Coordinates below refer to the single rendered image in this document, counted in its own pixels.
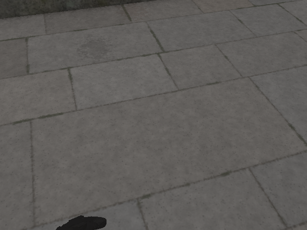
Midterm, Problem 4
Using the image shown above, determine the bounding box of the robot left hand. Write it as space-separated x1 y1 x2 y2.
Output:
56 215 106 230

